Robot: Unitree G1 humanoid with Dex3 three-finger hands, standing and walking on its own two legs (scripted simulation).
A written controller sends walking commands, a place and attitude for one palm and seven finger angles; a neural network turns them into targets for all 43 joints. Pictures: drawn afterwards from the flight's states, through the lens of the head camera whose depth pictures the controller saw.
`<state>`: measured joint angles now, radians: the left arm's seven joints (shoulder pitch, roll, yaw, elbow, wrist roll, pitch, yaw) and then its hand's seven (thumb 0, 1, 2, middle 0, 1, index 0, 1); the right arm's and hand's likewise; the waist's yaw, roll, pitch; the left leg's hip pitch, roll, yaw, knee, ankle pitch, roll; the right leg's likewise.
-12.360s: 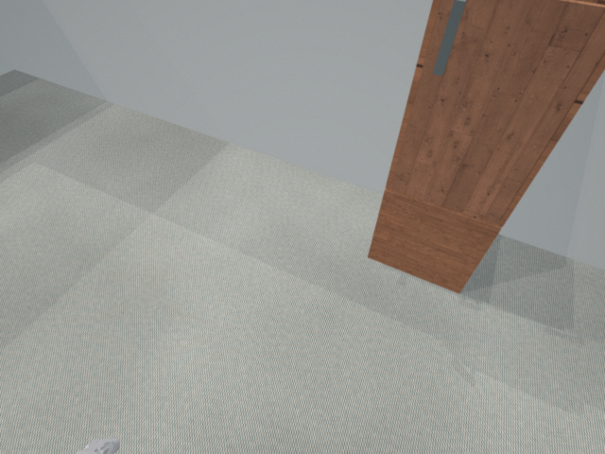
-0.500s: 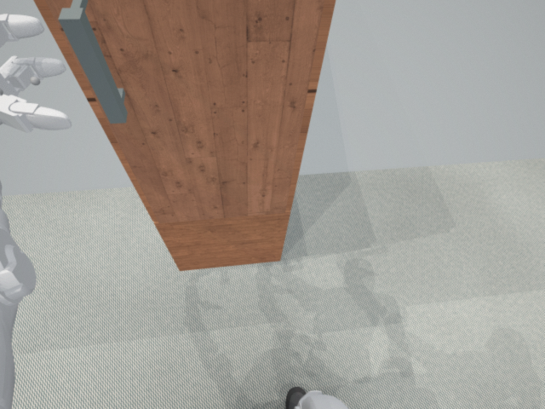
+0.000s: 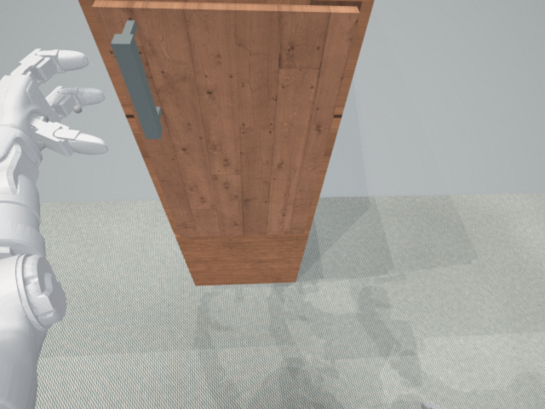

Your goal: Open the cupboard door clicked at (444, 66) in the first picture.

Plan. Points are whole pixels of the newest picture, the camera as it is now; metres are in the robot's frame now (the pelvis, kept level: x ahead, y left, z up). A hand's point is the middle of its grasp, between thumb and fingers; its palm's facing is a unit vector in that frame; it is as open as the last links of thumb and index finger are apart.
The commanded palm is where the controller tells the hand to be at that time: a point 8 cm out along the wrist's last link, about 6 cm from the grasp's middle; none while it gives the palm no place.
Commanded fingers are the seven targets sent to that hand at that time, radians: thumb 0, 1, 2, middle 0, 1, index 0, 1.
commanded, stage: move the hooked fingers beside the handle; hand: left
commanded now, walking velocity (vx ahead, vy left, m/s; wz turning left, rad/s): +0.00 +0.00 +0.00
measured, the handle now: (143, 84) +0.54 +0.18 +0.17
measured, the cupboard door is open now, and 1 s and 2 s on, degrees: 0 0 0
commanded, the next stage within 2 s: slide the fingers in behind the handle in 0.18 s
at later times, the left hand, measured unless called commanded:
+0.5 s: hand (97, 105) +0.49 +0.23 +0.17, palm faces -0.01 -1.00 +0.00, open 14.0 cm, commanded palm +0.46 +0.28 +0.17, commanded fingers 0.00 -0.50 0.30 -0.30 -1.20 -0.30 -1.20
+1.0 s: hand (115, 113) +0.46 +0.20 +0.17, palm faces +0.01 -1.00 +0.01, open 14.0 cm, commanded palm +0.44 +0.25 +0.17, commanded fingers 0.00 -0.50 0.30 -0.30 -1.20 -0.30 -1.20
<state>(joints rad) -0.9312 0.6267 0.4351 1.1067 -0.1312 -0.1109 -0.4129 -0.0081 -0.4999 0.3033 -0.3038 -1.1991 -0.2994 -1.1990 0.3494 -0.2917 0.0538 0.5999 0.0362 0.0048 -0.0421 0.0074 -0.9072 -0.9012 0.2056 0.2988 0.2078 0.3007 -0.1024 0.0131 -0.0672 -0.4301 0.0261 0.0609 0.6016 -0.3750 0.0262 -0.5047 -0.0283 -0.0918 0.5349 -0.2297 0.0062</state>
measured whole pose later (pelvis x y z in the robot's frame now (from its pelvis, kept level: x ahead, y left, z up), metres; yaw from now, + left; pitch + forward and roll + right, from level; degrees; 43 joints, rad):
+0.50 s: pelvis -0.01 -0.01 +0.00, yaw +0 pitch +13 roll -1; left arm -0.98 0.65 0.43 1.16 -0.12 -0.15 -0.41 -0.01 -0.50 0.30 -0.30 -1.20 -0.30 -1.20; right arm 0.43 -0.31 0.05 0.64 0.03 0.01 -0.05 0.01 -0.91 -0.90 0.21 0.30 0.21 0.30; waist -0.14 0.01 -0.05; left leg -0.47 0.03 0.06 0.62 -0.37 0.02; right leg -0.55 -0.02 -0.09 0.55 -0.22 0.00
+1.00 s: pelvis -0.01 -0.01 +0.00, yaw +0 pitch +9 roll -1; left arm -0.90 0.50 0.38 1.03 -0.14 -0.12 -0.30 -0.01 -0.50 0.30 -0.30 -1.20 -0.30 -1.20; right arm 0.36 -0.29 0.05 0.61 0.04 -0.02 -0.04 0.01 -0.91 -0.90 0.20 0.30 0.21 0.30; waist -0.09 0.02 -0.06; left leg -0.39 0.03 0.07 0.59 -0.36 0.02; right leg -0.48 -0.02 -0.08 0.54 -0.22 -0.01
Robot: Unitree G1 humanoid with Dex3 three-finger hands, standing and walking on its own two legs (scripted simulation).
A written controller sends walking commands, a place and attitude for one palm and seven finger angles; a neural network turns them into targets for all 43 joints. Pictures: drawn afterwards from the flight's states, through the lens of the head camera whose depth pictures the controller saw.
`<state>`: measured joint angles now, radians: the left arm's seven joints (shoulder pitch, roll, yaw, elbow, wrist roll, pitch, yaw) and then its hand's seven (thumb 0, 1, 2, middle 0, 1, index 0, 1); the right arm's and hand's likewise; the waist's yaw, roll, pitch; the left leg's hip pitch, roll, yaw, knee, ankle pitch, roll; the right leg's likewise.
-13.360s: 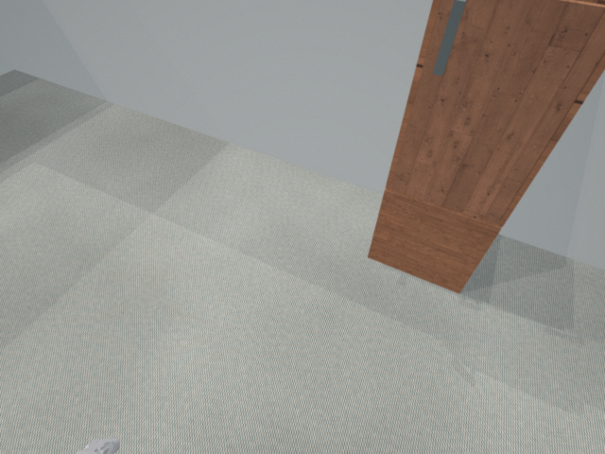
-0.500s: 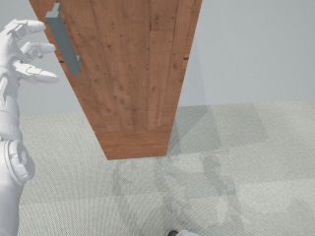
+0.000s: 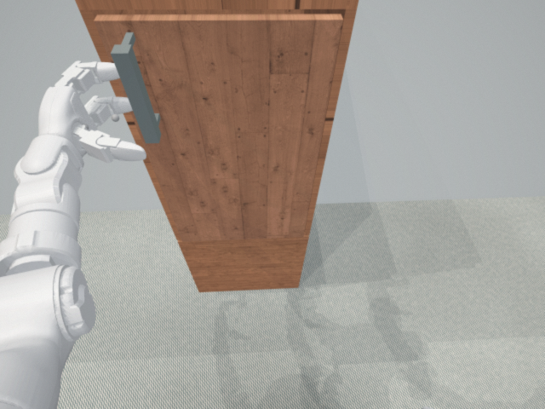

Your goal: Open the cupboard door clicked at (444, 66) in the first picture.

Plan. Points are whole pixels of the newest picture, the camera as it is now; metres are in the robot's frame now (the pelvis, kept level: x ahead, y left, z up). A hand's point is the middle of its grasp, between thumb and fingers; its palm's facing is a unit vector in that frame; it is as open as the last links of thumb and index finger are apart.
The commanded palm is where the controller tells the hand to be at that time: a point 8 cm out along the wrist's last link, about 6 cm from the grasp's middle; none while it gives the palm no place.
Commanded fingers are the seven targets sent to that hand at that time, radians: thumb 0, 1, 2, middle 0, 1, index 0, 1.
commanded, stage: slide the fingers in behind the handle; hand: left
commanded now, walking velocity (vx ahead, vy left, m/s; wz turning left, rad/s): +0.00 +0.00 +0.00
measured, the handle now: (141, 91) +0.55 +0.19 +0.16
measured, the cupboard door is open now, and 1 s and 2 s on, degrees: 0 0 0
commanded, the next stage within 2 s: move the hooked fingers beside the handle in 0.86 s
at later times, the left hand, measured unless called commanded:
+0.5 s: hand (123, 121) +0.47 +0.20 +0.17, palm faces +0.06 -1.00 -0.03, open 14.2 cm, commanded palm +0.45 +0.22 +0.17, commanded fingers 0.00 -0.50 0.30 -0.30 -1.20 -0.30 -1.20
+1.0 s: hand (124, 121) +0.47 +0.20 +0.17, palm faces +0.06 -1.00 -0.03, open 14.2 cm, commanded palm +0.45 +0.22 +0.17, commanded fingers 0.00 -0.50 0.30 -0.30 -1.20 -0.30 -1.20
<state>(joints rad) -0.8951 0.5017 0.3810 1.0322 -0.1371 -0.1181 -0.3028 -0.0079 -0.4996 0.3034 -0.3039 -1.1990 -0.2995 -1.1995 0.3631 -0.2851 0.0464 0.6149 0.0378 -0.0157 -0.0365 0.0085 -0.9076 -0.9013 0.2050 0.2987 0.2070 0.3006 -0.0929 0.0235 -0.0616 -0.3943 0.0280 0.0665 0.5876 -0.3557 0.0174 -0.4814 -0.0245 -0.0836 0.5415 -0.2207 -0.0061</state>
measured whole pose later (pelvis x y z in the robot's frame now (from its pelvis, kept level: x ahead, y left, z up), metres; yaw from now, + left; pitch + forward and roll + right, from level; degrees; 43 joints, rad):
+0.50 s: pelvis -0.01 +0.00 +0.00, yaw +2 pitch +9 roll -1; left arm -0.98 0.46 0.27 1.12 -0.16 -0.18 -0.20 -0.01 -0.50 0.30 -0.27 -1.21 -0.24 -1.21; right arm 0.41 -0.29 0.04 0.71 0.02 -0.10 -0.05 0.01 -0.91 -0.90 0.20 0.30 0.21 0.30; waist -0.08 0.03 -0.03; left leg -0.42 0.01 0.04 0.60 -0.34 0.02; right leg -0.49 -0.05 -0.11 0.56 -0.21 -0.01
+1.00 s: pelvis -0.01 +0.00 +0.00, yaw +3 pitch +9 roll -1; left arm -1.01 0.44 0.24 1.15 -0.16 -0.19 -0.20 -0.01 -0.50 0.30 -0.26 -1.22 -0.23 -1.23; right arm 0.36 -0.29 0.04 0.71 0.02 -0.13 -0.04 0.01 -0.91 -0.90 0.20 0.30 0.21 0.30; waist -0.07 0.03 -0.04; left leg -0.44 0.00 0.02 0.62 -0.34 0.01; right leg -0.51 -0.05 -0.13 0.58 -0.23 -0.01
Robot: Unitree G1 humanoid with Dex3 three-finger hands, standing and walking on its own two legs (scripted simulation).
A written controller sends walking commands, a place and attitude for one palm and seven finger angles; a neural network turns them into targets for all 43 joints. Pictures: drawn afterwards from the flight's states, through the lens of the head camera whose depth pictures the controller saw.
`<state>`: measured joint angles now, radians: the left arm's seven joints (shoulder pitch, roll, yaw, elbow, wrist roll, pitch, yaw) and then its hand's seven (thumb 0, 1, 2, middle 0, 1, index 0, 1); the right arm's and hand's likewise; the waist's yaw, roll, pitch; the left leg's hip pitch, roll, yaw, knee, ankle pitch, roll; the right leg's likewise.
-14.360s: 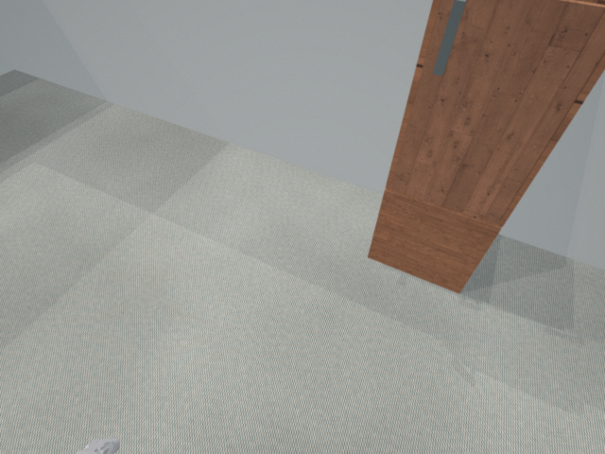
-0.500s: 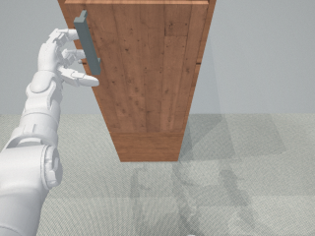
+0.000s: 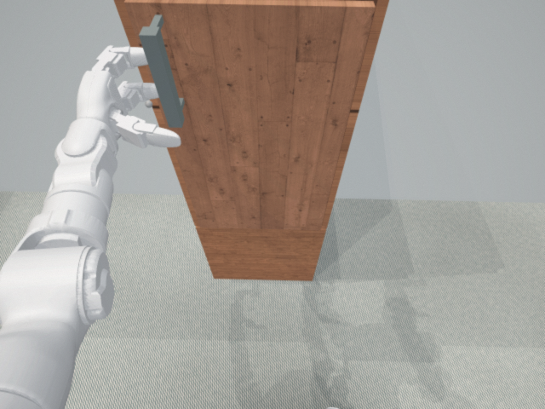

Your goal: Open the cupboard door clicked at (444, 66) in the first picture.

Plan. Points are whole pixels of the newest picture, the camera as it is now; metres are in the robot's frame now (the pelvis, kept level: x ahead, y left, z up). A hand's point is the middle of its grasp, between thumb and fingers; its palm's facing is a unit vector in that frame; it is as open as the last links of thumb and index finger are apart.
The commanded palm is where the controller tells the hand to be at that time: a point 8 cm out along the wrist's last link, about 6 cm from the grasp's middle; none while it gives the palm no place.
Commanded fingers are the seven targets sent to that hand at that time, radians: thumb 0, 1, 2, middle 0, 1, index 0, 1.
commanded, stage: move the hooked fingers beside the handle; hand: left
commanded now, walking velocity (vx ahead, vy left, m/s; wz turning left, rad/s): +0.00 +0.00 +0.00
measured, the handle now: (167, 74) +0.57 +0.16 +0.17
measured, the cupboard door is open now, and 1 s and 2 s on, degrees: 0 0 0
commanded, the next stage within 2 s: none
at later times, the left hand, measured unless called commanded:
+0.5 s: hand (161, 98) +0.51 +0.16 +0.17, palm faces -0.04 -1.00 -0.01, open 14.0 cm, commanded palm +0.48 +0.23 +0.17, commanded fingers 0.00 -0.50 0.30 -0.30 -1.20 -0.30 -1.20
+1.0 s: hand (134, 99) +0.51 +0.20 +0.17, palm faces -0.04 -1.00 +0.00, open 14.0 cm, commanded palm +0.48 +0.26 +0.17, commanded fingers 0.00 -0.50 0.30 -0.30 -1.20 -0.30 -1.20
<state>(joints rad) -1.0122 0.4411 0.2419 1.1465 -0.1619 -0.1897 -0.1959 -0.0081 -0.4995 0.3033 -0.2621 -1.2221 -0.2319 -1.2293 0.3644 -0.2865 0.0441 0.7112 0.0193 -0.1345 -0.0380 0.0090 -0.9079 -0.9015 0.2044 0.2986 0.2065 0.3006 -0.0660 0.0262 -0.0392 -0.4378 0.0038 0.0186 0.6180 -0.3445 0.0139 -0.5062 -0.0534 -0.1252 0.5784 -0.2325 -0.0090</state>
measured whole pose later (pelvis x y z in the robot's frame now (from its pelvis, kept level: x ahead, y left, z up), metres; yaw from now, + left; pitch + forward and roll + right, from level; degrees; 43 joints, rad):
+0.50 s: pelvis +0.01 +0.00 +0.00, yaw -3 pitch +11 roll +0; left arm -0.96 0.50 0.40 1.12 -0.10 -0.19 -0.26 -0.01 -0.50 0.30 -0.30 -1.20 -0.30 -1.20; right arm 0.40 -0.29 0.05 0.65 0.02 -0.06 -0.04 0.01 -0.91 -0.90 0.20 0.30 0.21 0.30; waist -0.13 0.03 -0.05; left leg -0.44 0.03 0.07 0.60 -0.35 0.02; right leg -0.53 -0.02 -0.07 0.57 -0.22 -0.01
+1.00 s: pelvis +0.01 +0.00 +0.00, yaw -3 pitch +11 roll -1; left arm -0.95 0.58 0.40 1.13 -0.13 -0.17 -0.34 -0.01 -0.50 0.30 -0.30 -1.20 -0.30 -1.20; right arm 0.39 -0.30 0.04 0.63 0.03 -0.04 -0.06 0.01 -0.91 -0.90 0.20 0.30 0.21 0.30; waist -0.12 0.02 -0.05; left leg -0.45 0.03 0.06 0.61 -0.36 0.02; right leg -0.53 -0.03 -0.08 0.55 -0.22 0.00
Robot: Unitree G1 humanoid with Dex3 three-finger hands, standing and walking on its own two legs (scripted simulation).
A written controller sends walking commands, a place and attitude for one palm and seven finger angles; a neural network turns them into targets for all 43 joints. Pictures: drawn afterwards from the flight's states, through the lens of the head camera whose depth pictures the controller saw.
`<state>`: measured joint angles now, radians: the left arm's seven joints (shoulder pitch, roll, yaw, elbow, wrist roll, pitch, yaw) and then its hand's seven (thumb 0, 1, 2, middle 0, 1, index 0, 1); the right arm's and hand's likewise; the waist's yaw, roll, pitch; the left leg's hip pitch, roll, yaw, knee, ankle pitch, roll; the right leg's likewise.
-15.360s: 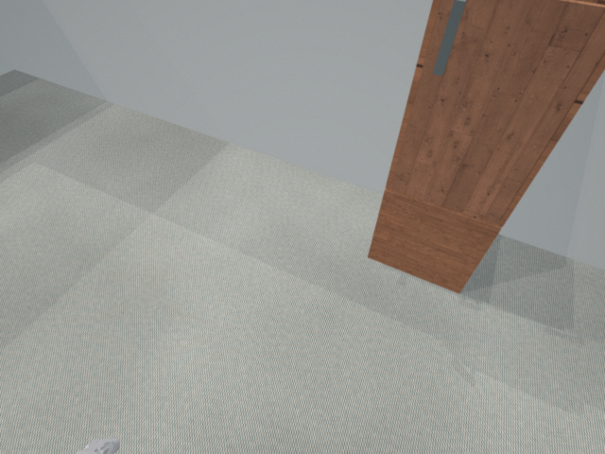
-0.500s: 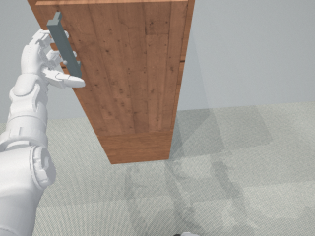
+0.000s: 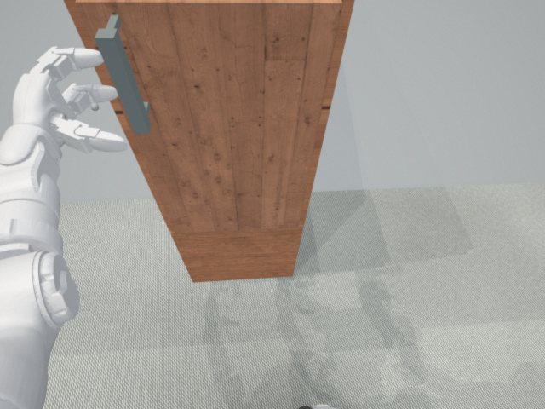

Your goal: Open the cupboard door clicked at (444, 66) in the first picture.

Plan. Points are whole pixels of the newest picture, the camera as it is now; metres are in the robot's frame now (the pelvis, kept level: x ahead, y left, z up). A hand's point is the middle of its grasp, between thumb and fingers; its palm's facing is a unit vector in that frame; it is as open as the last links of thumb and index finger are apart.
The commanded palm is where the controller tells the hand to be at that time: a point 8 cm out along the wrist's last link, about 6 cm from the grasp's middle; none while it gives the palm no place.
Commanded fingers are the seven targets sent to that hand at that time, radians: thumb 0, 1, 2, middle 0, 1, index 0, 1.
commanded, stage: move the hooked fingers beside the handle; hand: left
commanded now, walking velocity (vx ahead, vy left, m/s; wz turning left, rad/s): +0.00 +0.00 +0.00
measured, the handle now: (129, 78) +0.55 +0.19 +0.17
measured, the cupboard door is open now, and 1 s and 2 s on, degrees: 0 0 0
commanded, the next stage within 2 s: slide the fingers in behind the handle in 1.38 s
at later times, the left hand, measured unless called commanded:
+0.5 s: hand (75, 109) +0.48 +0.24 +0.17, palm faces +0.02 -1.00 -0.01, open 14.0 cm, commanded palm +0.45 +0.30 +0.17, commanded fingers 0.00 -0.50 0.30 -0.30 -1.20 -0.30 -1.20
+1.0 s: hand (80, 105) +0.49 +0.24 +0.17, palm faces +0.01 -1.00 -0.01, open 14.0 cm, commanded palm +0.46 +0.30 +0.17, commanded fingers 0.00 -0.50 0.30 -0.30 -1.20 -0.30 -1.20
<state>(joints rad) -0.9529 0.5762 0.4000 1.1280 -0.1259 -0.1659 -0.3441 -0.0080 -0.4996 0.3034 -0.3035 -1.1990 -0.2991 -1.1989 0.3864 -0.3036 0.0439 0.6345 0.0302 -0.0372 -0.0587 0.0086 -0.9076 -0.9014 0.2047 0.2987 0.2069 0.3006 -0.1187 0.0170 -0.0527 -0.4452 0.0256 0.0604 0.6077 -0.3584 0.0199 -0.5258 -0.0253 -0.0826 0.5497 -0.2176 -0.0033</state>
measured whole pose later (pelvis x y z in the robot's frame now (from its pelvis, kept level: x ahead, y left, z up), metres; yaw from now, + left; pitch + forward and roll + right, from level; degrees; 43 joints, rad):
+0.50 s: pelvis +0.00 +0.00 +0.00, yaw +0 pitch +11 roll -1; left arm -0.90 0.60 0.42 1.09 -0.14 -0.15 -0.38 -0.01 -0.50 0.30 -0.30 -1.20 -0.30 -1.20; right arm 0.39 -0.29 0.05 0.63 0.03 -0.01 -0.05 0.01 -0.91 -0.90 0.21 0.30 0.21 0.30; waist -0.11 0.02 -0.06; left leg -0.43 0.02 0.06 0.61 -0.37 0.02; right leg -0.50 -0.03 -0.08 0.55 -0.22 0.00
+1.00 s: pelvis +0.00 +0.00 +0.00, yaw +0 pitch +12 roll -1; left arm -0.95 0.65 0.45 1.16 -0.12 -0.17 -0.40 -0.01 -0.50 0.30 -0.30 -1.20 -0.30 -1.20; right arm 0.40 -0.30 0.06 0.62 0.03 -0.01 -0.06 0.01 -0.91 -0.90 0.21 0.30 0.21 0.30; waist -0.14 0.02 -0.05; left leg -0.47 0.03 0.06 0.63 -0.37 0.02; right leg -0.55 -0.02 -0.08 0.56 -0.22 -0.01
